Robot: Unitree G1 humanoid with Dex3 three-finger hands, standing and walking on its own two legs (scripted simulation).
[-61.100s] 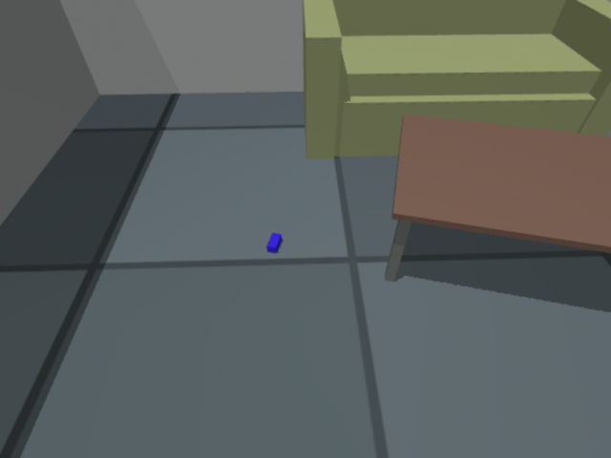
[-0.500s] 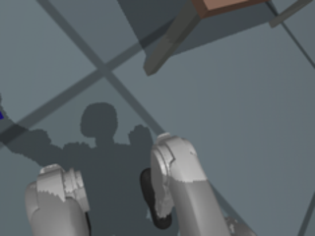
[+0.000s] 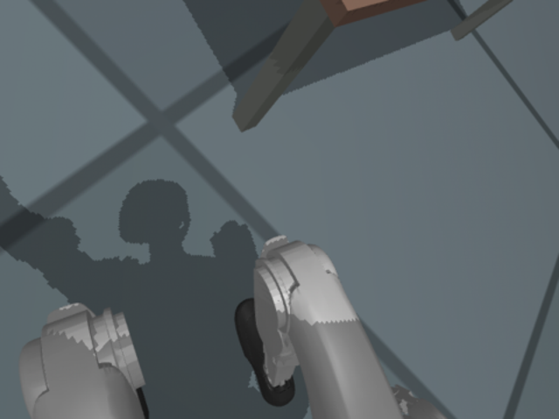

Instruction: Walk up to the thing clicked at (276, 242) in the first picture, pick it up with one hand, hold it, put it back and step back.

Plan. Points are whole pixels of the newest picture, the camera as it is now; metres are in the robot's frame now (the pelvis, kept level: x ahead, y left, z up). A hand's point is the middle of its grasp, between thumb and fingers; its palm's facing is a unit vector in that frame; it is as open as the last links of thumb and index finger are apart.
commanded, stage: approach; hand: left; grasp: from above
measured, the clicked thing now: out of the picture +0.50 +0.34 -0.30
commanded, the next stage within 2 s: rest palm in 1.08 s
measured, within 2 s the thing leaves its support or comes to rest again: neither
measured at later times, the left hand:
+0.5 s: hand out of the picture +0.48 +0.34 -0.18, palm faces -0.43 -0.16 -0.89, open 14.4 cm
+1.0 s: hand out of the picture +0.49 +0.34 -0.18, palm faces -0.43 -0.15 -0.89, open 14.1 cm
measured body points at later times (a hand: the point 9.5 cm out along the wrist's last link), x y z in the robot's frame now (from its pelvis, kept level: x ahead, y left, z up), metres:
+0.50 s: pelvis +0.00 +0.00 +0.00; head +0.26 +0.10 +0.35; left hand +0.50 +0.35 -0.13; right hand +0.04 -0.27 -0.07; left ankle +0.06 +0.12 -0.28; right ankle +0.12 -0.13 -0.28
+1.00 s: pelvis +0.00 +0.00 +0.00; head +0.27 +0.10 +0.35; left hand +0.51 +0.35 -0.13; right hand +0.02 -0.26 -0.06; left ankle +0.06 +0.12 -0.28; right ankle +0.12 -0.13 -0.28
